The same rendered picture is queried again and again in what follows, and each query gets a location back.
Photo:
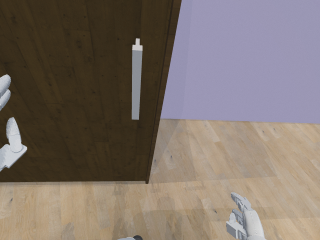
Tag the left robot hand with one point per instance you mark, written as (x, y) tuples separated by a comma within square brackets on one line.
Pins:
[(9, 154)]

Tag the handle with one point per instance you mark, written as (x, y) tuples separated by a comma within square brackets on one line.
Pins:
[(137, 51)]

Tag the right robot hand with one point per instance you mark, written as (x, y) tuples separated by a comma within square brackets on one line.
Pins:
[(248, 222)]

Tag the wardrobe door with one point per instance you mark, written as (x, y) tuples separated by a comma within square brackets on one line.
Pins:
[(70, 64)]

